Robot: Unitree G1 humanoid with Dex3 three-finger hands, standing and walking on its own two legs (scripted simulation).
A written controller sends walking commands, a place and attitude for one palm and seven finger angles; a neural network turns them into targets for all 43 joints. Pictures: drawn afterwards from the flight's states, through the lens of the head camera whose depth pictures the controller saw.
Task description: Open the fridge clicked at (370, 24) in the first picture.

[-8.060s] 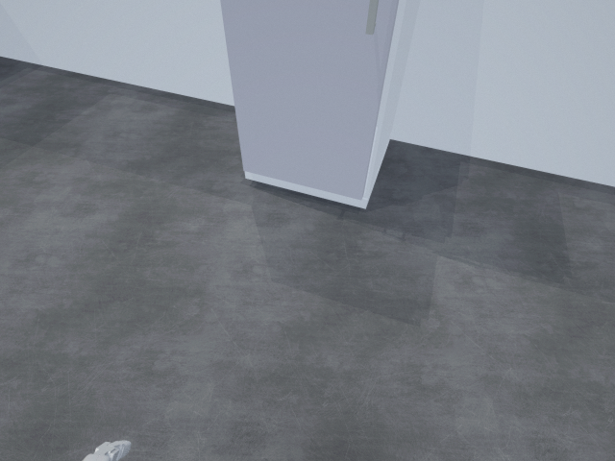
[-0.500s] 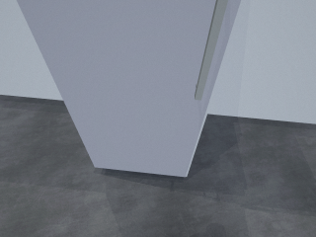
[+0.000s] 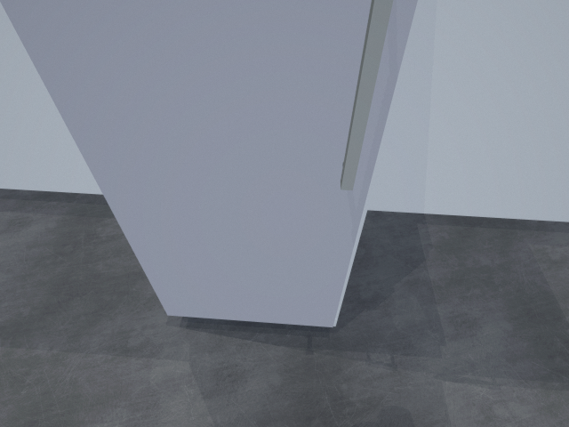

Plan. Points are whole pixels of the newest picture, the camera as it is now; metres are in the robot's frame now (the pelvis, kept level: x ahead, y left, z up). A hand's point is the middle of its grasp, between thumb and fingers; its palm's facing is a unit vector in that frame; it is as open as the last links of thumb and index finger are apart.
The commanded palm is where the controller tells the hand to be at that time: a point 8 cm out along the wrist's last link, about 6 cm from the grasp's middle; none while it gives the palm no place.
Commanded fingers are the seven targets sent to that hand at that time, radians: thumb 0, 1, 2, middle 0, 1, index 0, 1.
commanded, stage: look again from close up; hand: right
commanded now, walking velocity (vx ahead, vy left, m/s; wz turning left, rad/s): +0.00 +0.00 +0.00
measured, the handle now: (364, 80) +0.54 -0.08 +0.24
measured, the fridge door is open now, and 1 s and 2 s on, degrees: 0 0 0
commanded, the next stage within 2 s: none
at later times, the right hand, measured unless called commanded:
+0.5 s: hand out of the picture +0.03 -0.20 -0.17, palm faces -0.02 +0.96 -0.26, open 7.4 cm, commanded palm none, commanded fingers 0.00 -0.90 -0.90 0.20 0.30 0.20 0.30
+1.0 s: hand out of the picture +0.04 -0.19 -0.16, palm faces -0.02 +0.96 -0.26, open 7.4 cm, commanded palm none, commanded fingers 0.00 -0.90 -0.90 0.20 0.30 0.20 0.30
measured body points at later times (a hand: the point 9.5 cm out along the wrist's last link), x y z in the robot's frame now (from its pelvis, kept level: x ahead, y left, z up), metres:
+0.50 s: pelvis +0.00 +0.01 +0.00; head +0.01 +0.01 +0.45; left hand +0.06 +0.27 -0.14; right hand +0.03 -0.25 -0.15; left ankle -0.04 +0.12 -0.74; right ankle +0.04 -0.09 -0.74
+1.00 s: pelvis +0.01 +0.02 +0.01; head +0.02 +0.02 +0.46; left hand +0.07 +0.28 -0.14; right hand +0.04 -0.24 -0.14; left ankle -0.04 +0.12 -0.74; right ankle +0.04 -0.09 -0.74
